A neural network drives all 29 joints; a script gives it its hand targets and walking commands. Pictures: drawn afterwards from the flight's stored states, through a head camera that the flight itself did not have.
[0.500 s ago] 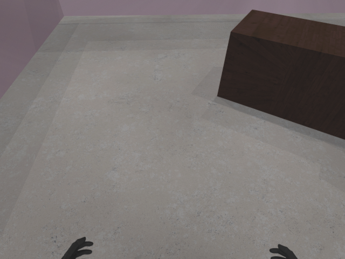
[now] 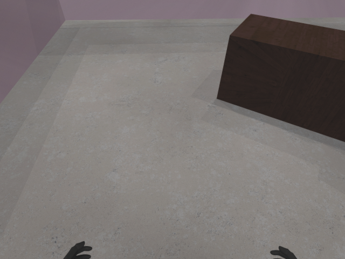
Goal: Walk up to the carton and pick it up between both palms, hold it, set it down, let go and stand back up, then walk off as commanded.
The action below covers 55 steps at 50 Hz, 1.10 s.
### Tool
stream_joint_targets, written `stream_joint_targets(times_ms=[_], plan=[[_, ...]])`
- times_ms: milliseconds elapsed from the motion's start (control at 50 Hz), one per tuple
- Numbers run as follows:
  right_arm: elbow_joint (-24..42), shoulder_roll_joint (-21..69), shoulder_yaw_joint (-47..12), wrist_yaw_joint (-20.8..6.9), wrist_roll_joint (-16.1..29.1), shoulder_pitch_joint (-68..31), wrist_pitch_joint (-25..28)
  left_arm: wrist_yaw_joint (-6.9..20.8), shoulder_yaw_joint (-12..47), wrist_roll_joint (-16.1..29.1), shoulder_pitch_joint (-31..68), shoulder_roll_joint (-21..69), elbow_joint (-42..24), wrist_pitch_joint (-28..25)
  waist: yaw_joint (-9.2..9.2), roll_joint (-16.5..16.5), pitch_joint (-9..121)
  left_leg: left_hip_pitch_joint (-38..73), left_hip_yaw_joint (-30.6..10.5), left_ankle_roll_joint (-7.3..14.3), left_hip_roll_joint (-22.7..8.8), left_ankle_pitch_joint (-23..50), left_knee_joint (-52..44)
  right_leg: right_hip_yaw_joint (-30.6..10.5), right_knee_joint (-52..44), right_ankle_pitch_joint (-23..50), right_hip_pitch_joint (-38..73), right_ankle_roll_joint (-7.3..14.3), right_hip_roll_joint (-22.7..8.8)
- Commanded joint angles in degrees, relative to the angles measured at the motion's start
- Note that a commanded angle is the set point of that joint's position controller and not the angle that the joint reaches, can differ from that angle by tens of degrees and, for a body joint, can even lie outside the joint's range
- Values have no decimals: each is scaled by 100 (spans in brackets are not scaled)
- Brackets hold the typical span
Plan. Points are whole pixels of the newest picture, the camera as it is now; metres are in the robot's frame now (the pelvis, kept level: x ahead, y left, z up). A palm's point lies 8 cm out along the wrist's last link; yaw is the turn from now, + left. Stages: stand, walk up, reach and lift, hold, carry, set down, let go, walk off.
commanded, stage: stand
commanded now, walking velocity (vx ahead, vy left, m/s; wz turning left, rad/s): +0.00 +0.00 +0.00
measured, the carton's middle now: out of the picture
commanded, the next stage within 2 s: walk up in 0.60 s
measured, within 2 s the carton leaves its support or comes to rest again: neither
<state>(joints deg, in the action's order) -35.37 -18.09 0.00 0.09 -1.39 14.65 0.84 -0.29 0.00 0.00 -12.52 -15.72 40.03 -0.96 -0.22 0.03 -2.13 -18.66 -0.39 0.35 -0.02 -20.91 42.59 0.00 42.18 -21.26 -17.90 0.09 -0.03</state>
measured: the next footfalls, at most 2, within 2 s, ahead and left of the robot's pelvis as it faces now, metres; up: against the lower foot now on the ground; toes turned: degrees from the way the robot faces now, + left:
right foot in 1.12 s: +0.09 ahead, -0.18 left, +0.00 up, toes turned -10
left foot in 1.54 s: +0.28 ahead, -0.07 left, +0.00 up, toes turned -8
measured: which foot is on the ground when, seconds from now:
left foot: down 0.00-1.00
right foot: down 0.00-0.86, up 0.88-1.00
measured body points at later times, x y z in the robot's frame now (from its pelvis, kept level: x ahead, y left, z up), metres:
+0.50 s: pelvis +0.00 -0.01 +0.00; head -0.01 -0.01 +0.45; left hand +0.13 +0.26 -0.10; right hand +0.13 -0.28 -0.09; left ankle +0.02 +0.12 -0.71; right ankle +0.02 -0.12 -0.71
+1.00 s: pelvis +0.01 -0.04 +0.01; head +0.00 -0.04 +0.46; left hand +0.15 +0.25 -0.09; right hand +0.09 -0.35 -0.08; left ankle +0.02 +0.12 -0.71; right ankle +0.01 -0.14 -0.68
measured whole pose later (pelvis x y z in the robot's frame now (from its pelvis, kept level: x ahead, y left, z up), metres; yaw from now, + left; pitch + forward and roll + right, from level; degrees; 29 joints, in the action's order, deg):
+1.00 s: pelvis +0.01 -0.04 +0.01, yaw -4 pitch -4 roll +2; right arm -37.7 -22.9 1.1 1.2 -1.4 20.6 5.1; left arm 6.7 0.0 -0.7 -12.8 -22.4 41.7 2.4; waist -0.3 1.1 -2.0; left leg -13.4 2.2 0.0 -2.7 -20.3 36.8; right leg -0.4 56.9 -22.9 -23.8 0.7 -0.2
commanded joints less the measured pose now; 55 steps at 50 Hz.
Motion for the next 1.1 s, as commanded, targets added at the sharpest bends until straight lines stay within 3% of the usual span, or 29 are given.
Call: stream_joint_targets(times_ms=[0, 120, 180, 240, 480, 540, 640, 660, 760, 780, 800, 820, 840, 880, 900, 940, 980, 1020, 1040, 1060, 1080], plan=[[-52, -1327, 465, 41, 51, -462, 272, 5, -431, -77, 239, -1500, -24, -234, 1, -95, 321, 121, -704, 385, -615, 798, -1216, -677, -994, 859, 65, 413, -422], [-118, -1294, 444, 40, 48, -414, 277, 11, -434, -74, 388, -1486, -67, -239, -6, -34, 235, 132, -610, 368, -572, 875, -1185, -693, -1066, 872, 15, 378, -435], [-104, -1331, 439, 49, 51, -460, 253, 13, -431, -74, 316, -1513, 9, -217, -27, -173, 240, 86, -707, 395, -624, 729, -1286, -671, -1024, 769, 39, 386, -411], [-166, -1285, 430, 34, 51, -385, 261, 10, -428, -80, 316, -1495, 30, -237, 4, -29, 184, 101, -641, 380, -575, 704, -1229, -768, -1143, 724, -25, 405, -474], [-243, -1222, 416, 33, 48, -414, 247, 27, -440, -68, 347, -1551, 88, -262, 12, 25, 204, 284, -542, 358, -534, 800, -1209, -834, -1301, 702, -65, 396, -529], [-251, -1291, 424, 26, 62, -428, 235, 5, -444, -85, 404, -1562, 53, -241, 29, -21, 128, 229, -566, 351, -565, 732, -1176, -880, -1292, 687, -181, 408, -531], [-287, -1237, 419, 27, 65, -403, 217, 17, -439, -82, 476, -1609, 85, -254, 80, 185, 115, 293, -477, 327, -492, 740, -1184, -959, -1498, 523, -175, 423, -602], [-279, -1217, 409, 30, 69, -412, 223, 8, -439, -89, 537, -1594, 66, -246, 118, 75, 132, 362, -472, 305, -472, 807, -1173, -950, -1489, 528, -213, 417, -615], [-324, -1272, 416, 24, 68, -434, 240, 22, -385, -75, 450, -1483, 127, -240, 30, 111, 137, 249, -531, 342, -532, 931, -1207, -894, -1391, 888, 27, 410, -600], [-268, -2366, 869, 64, -57, 496, 435, 364, -828, -362, 255, -2043, -515, -69, 186, 509, 533, 1270, -1082, 828, -743, -1510, -1444, -1530, -981, -835, -1449, 612, -268], [-513, -2694, 1046, 126, -104, 1028, 496, 540, -825, -406, 706, -1965, -635, 2, 537, 21, 117, 2228, -1998, 1189, -1330, -2972, -2294, -1046, -175, -1645, -3116, 315, 33], [-554, -2964, 1186, 192, -117, 1168, 570, 596, -822, -455, 992, -1760, -764, 52, 689, -1074, -2, 2221, -3340, 1577, -2627, -3324, -3118, -444, 1782, -667, -3615, 177, -77], [-354, -2826, 1148, 226, -32, 766, 635, 607, -876, -484, 831, -2042, -710, 85, 463, -355, -65, 1896, -3401, 1602, -2998, -2826, -3076, -718, 2233, -209, -3642, 71, -439], [-237, -2620, 1077, 257, -31, 490, 706, 698, -952, -443, 485, -2208, -496, 97, 245, 111, -189, 1405, -2985, 1520, -2872, -2508, -3092, -716, 2298, -28, -3078, 4, -624], [-328, -2500, 1051, 275, -109, 303, 716, 758, -921, -396, 317, -2146, -415, 108, 103, 103, -243, 1079, -2336, 1377, -2702, -2078, -2985, -677, 2052, -10, -2770, -47, -723], [-228, -2537, 1049, 250, -133, 1, 720, 869, -958, -292, 100, -2084, -360, 135, -59, -491, -153, 730, -1629, 1246, -2461, -1694, -2855, -601, 1507, -141, -2064, -82, -767], [-228, -2760, 1105, 263, -172, -191, 720, 985, -977, -228, 187, -2055, -513, 142, -67, -810, -173, 464, -1229, 1222, -2376, -1382, -2724, -501, 924, -385, -1496, -68, -785], [-167, -2751, 1068, 227, -153, -460, 694, 999, -944, -184, -67, -2060, -395, 105, -281, -947, 81, 454, -674, 1103, -2216, -976, -2264, -456, 10, -545, -812, 96, -882], [-162, -2725, 1035, 205, -142, -534, 657, 970, -942, -172, -397, -2040, -237, 54, -465, -788, 261, 211, -77, 949, -1916, -732, -1684, -201, -758, -232, -14, 119, -746], [-174, -2469, 925, 199, -160, -609, 600, 893, -1005, -180, -1108, -2100, 84, -19, -839, -16, 466, -314, 495, 724, -1409, -303, -265, -258, -1610, 66, 1116, 147, -479], [-215, -1880, 723, 167, -129, -216, 516, 762, -1133, -192, -1563, -2539, 257, -79, -1040, 1541, 333, -1509, 782, 370, -635, -816, 1664, -1262, -2474, -282, 2095, 169, -403]])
